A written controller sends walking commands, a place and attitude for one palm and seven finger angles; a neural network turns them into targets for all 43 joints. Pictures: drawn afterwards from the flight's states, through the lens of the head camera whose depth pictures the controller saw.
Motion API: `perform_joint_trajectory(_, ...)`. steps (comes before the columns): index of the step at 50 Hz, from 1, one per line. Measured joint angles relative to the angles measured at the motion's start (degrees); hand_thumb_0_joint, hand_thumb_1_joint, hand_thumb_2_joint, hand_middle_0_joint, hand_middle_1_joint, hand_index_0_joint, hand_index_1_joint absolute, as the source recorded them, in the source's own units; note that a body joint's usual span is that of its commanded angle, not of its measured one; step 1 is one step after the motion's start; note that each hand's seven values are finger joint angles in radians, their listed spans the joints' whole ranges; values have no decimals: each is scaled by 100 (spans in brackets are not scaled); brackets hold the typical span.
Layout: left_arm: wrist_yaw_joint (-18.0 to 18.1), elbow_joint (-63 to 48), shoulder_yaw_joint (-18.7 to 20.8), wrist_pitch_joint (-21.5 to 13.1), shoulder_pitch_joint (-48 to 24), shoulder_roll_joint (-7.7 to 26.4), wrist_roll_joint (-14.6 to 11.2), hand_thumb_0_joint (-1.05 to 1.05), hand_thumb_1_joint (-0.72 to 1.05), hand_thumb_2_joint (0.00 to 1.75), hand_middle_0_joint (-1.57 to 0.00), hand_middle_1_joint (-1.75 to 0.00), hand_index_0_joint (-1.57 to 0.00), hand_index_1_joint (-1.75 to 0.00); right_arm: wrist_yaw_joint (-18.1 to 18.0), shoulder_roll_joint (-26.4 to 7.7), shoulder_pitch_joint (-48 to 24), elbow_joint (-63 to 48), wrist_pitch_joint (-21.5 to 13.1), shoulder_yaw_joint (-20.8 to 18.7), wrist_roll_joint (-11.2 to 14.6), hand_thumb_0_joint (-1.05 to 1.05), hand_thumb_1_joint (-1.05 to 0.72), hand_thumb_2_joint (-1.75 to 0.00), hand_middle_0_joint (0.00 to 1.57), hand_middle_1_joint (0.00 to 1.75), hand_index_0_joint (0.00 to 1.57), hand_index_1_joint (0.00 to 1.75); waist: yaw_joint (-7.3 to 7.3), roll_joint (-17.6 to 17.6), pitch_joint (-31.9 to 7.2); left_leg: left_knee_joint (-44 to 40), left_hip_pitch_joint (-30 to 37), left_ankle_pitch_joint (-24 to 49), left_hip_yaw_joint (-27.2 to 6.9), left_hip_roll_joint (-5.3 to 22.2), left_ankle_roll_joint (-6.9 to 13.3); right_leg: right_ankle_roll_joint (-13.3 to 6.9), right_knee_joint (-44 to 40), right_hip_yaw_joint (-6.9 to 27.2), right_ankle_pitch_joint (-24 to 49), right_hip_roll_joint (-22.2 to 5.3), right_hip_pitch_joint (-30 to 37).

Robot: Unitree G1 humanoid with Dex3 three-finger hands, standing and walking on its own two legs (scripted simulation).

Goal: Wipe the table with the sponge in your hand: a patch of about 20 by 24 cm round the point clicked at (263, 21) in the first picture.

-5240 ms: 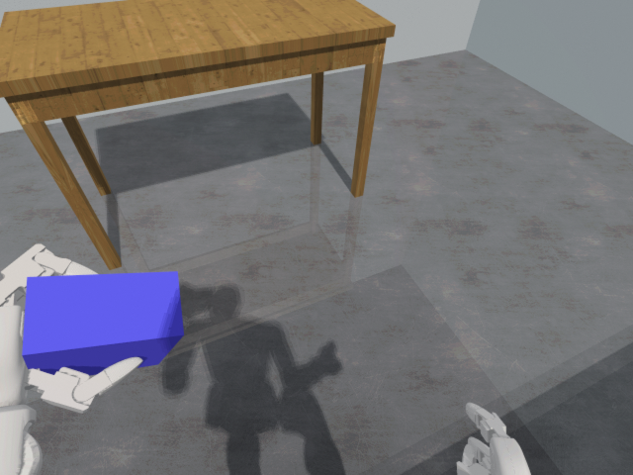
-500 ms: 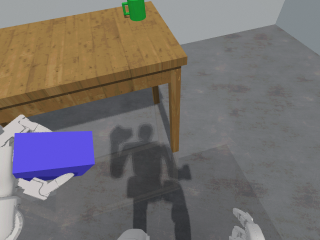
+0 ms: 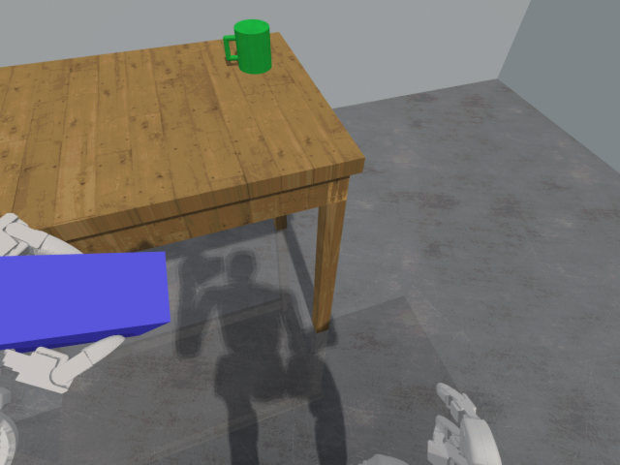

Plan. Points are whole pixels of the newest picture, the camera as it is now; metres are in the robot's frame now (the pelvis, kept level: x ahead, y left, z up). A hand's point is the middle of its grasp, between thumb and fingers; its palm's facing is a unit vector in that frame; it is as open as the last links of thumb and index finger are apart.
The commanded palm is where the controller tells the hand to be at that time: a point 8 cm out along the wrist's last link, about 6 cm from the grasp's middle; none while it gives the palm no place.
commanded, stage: take the last steps up to it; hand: left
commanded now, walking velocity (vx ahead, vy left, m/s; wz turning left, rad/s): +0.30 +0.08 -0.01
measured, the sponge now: (106, 302) +0.23 +0.21 +0.16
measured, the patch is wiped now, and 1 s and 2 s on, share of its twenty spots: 0.00 0.00 0.00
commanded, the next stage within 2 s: come to a stop and stand still in 0.92 s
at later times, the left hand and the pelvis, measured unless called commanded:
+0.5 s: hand (127, 218) +0.31 +0.21 +0.18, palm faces +0.34 -0.79 -0.51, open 10.3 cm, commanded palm +0.26 +0.27 +0.18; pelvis +0.10 -0.01 +0.00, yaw +1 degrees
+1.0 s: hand (151, 168) +0.40 +0.22 +0.18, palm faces +0.41 -0.77 -0.49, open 10.3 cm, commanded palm +0.34 +0.26 +0.18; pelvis +0.18 -0.02 +0.00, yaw +1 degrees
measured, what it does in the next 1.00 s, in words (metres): walks ahead: right foot, then left foot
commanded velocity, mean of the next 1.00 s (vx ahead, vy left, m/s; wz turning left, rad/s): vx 0.22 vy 0.10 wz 0.00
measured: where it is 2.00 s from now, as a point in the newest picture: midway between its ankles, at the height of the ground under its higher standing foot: outside the picture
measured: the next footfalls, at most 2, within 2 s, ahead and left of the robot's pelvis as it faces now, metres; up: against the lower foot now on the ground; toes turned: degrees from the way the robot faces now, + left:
right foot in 0.14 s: +0.11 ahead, -0.11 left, +0.00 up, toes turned -9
left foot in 0.56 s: +0.21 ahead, +0.14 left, +0.00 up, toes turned +10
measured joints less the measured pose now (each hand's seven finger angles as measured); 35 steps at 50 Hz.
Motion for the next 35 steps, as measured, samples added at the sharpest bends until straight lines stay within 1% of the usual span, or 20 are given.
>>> perform_joint_trajectory(3, -40, -114, -93, -44, 181, -2, -7, -1, -51, 100, -70, -136, -72, -136, -8, 50, 72, 39, -25, 104, -37, 1, -90, -90, 21, 30, 20, 30, 48, 150, 13, -44, 130, -82, -15, 14, -62, 28, -925, -118, 204, 16, 191)
perform_joint_trajectory(6, -45, -3, -32, -30, 245, 135, 3, -1, -51, 100, -70, -136, -72, -136, -58, 40, 137, 100, 48, 149, -48, 1, -90, -90, 21, 30, 20, 30, 105, 262, -3, 234, 151, -340, -48, 51, -170, 21, -1918, -271, 444, 114, 650)
perform_joint_trajectory(7, -41, 81, -2, -21, 205, 174, 17, -1, -51, 100, -70, -136, -72, -136, -75, 7, 147, 116, 85, 143, -46, 1, -90, -90, 21, 30, 20, 30, 118, 313, -7, 487, 85, -506, -86, 88, -194, -113, -2166, -307, 741, 160, 782)
perform_joint_trajectory(8, -43, 197, -9, -5, 110, 145, 44, -1, -51, 100, -70, -136, -72, -136, -86, -61, 112, 173, 140, 113, -40, 1, -90, -90, 21, 30, 20, 30, 124, 416, 16, 921, -57, -706, -154, 157, -131, -300, -2084, -366, 862, 210, 787)
perform_joint_trajectory(9, -46, 325, -37, 20, -4, 91, 47, -1, -51, 100, -70, -136, -72, -136, -90, -132, 55, 259, 208, 76, -35, 1, -90, -90, 21, 30, 20, 30, 127, 452, 44, 1567, -286, -975, -290, 118, -97, -432, -1945, -399, 792, 206, 775)
perform_joint_trajectory(10, -54, 449, -77, 54, -124, 13, 34, -1, -51, 100, -70, -136, -72, -136, -79, -207, -2, 350, 262, 35, -33, 1, -90, -90, 21, 30, 20, 30, 136, 439, 80, 2281, -545, -1104, -437, 17, -100, -506, -1879, -407, 690, 176, 800)
perform_joint_trajectory(12, -71, 654, -121, 64, -248, -163, 8, -1, -51, 100, -70, -136, -72, -136, -55, -356, -89, 467, 331, -34, -38, 1, -90, -90, 21, 30, 20, 30, 148, 354, 139, 3410, -1010, -1001, -580, -117, -153, -542, -1985, -373, 607, 130, 926)
perform_joint_trajectory(13, -73, 705, -127, 58, -231, -234, 9, -1, -51, 100, -70, -136, -72, -136, -50, -427, -120, 475, 361, -60, -45, 1, -90, -90, 21, 30, 20, 30, 125, 312, 160, 3745, -1206, -879, -612, -125, -186, -516, -2113, -357, 646, 122, 1002)
perform_joint_trajectory(15, -73, 684, -147, 42, -127, -297, 33, -1, -51, 100, -70, -136, -72, -136, -59, -549, -163, 425, 401, -119, -53, 1, -90, -90, 21, 30, 20, 30, 53, 224, 207, 3916, -1495, -680, -644, -77, -226, -502, -2393, -345, 746, 114, 1154)
perform_joint_trajectory(17, -67, 520, -178, 1, 13, -272, 55, -1, -51, 100, -70, -136, -72, -136, -67, -648, -183, 319, 404, -189, -67, 1, -90, -90, 21, 30, 20, 30, -23, 120, 271, 3524, -1629, -506, -619, 9, -238, -496, -2638, -342, 825, 91, 1285)
perform_joint_trajectory(19, -55, 251, -189, -53, 153, -179, 66, -1, -51, 100, -70, -136, -72, -136, -76, -723, -183, 182, 387, -263, -75, 1, -91, -90, 21, 30, 20, 30, -66, 5, 355, 2737, -1574, -385, -530, 89, -226, -472, -2797, -326, 860, 57, 1394)
perform_joint_trajectory(21, -30, -50, -151, -117, 294, -42, 59, -1, -51, 100, -70, -136, -72, -136, -90, -771, -164, 45, 370, -335, -78, 1, -91, -90, 20, 30, 20, 30, -74, -89, 417, 1909, -1405, -305, -428, 123, -196, -435, -2849, -296, 833, 31, 1473)
perform_joint_trajectory(24, 25, -409, -25, -169, 442, 144, 28, -1, -51, 100, -70, -136, -72, -136, -108, -804, -96, -111, 346, -422, -71, 1, -91, -90, 20, 30, 20, 30, -55, -157, 413, 970, -1065, -160, -261, 72, -162, -351, -2769, -246, 685, 4, 1566)
perform_joint_trajectory(26, 68, -508, 72, -187, 488, 223, 1, -1, -51, 100, -70, -136, -72, -136, -126, -802, -24, -183, 358, -446, -58, 1, -91, -90, 20, 30, 20, 30, -55, -149, 332, 365, -711, 134, -108, -3, -149, -267, -2580, -222, 493, -14, 1618)
perform_joint_trajectory(27, 84, -518, 116, -195, 488, 248, -11, -1, -51, 100, -70, -136, -72, -136, -141, -806, 21, -223, 365, -451, -49, 1, -91, -90, 20, 30, 20, 30, -47, -108, 270, 71, -494, 283, -36, -28, -123, -219, -2413, -208, 355, -5, 1623)
perform_joint_trajectory(28, 100, -502, 168, -206, 464, 277, -27, -1, -51, 100, -70, -136, -72, -136, -159, -801, 56, -259, 368, -458, -37, 1, -91, -90, 20, 30, 20, 30, -35, -65, 198, -131, -330, 524, -17, -41, -50, -170, -2158, -177, 178, 2, 1577)
perform_joint_trajectory(29, 111, -393, 213, -214, 346, 318, -45, -1, -51, 100, -70, -136, -72, -136, -179, -709, 29, -232, 381, -473, -16, 1, -91, -90, 20, 30, 20, 30, -22, -153, 183, 28, -333, 543, 36, -98, -5, -146, -1751, -69, -23, -72, 1470)
perform_joint_trajectory(31, 117, -16, 232, -209, 64, 311, -43, -1, -51, 100, -70, -136, -72, -136, -183, -504, -27, -168, 391, -413, 15, 1, -91, -90, 20, 30, 20, 30, 5, -231, 133, 331, -347, 234, 96, -125, 33, -140, -604, 216, -631, -1, 1072)
perform_joint_trajectory(33, 85, 380, 194, -118, -160, 242, -31, -1, -51, 100, -70, -136, -72, -136, -157, -326, -43, -97, 352, -273, 11, 1, -91, -90, 20, 30, 20, 30, -38, -174, 40, 354, -339, 87, 34, -94, 42, -102, 191, 231, -725, 96, 685)
perform_joint_trajectory(35, 66, 525, 123, 36, -280, 132, -7, -1, -51, 100, -70, -136, -72, -136, -110, -175, -39, -55, 301, -144, 25, 1, -91, -90, 20, 30, 20, 30, -28, -102, 29, 267, -282, 97, -15, -51, 25, -57, 335, 162, -535, 103, 450)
